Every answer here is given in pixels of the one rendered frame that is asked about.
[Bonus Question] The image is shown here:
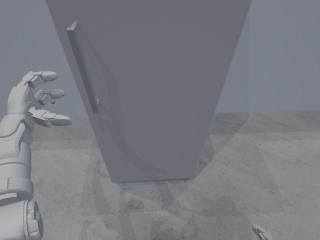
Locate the robot left upper arm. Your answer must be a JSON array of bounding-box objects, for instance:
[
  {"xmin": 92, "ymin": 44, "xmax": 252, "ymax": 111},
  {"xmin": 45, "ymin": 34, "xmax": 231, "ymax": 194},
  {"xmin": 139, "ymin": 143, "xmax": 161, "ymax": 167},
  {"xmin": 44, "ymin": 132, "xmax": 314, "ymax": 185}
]
[{"xmin": 0, "ymin": 199, "xmax": 44, "ymax": 240}]

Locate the handle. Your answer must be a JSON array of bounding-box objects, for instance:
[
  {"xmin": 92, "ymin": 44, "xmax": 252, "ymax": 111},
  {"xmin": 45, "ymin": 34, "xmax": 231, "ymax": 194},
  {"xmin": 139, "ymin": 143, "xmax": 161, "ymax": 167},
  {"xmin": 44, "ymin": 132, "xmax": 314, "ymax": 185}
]
[{"xmin": 66, "ymin": 21, "xmax": 100, "ymax": 114}]

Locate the right robot hand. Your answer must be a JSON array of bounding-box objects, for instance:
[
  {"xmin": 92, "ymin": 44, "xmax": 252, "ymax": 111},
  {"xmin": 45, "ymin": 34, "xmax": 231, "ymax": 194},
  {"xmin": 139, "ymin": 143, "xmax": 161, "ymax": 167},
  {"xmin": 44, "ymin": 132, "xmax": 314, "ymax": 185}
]
[{"xmin": 252, "ymin": 223, "xmax": 274, "ymax": 240}]

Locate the fridge door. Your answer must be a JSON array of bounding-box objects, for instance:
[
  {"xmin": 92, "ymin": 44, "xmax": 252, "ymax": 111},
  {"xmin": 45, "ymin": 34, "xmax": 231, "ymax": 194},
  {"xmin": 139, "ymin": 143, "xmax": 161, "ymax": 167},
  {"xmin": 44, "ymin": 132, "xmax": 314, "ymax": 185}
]
[{"xmin": 46, "ymin": 0, "xmax": 252, "ymax": 182}]

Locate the left robot hand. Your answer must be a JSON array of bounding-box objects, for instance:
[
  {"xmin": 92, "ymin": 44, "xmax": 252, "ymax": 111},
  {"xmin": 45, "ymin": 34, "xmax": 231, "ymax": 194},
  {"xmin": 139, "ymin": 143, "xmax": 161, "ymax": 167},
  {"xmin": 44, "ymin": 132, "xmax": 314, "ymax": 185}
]
[{"xmin": 6, "ymin": 71, "xmax": 72, "ymax": 128}]

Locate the left robot forearm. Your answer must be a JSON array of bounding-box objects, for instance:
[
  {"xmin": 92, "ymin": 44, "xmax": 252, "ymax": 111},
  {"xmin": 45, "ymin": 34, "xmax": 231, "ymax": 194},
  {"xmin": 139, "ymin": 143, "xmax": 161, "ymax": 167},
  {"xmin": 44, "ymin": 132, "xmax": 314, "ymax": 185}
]
[{"xmin": 0, "ymin": 113, "xmax": 34, "ymax": 207}]

